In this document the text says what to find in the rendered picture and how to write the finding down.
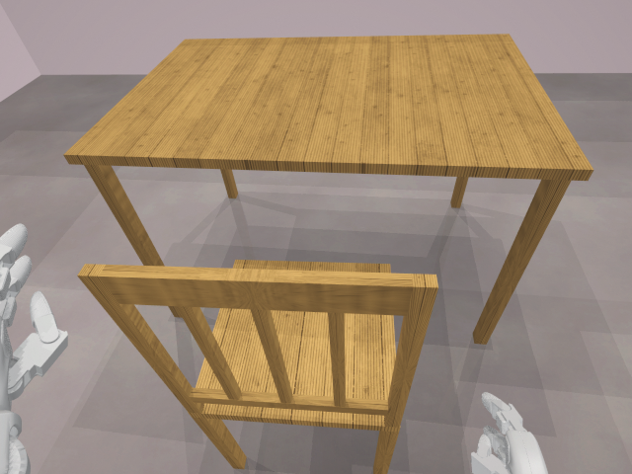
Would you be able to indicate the left robot hand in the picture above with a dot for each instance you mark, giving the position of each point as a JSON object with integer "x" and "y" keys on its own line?
{"x": 38, "y": 352}

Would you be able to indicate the chair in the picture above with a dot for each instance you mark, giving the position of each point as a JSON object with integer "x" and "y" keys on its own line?
{"x": 297, "y": 343}

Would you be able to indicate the table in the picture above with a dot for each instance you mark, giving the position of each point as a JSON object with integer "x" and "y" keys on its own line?
{"x": 445, "y": 105}

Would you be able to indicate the right robot hand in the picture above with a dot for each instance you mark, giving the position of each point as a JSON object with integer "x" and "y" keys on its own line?
{"x": 518, "y": 451}

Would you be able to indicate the left robot forearm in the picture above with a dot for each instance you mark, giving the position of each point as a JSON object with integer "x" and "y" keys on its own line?
{"x": 13, "y": 456}

